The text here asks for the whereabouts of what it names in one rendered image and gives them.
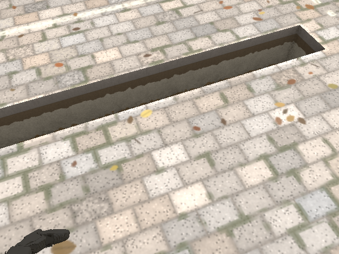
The robot left hand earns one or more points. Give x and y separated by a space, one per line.
38 240

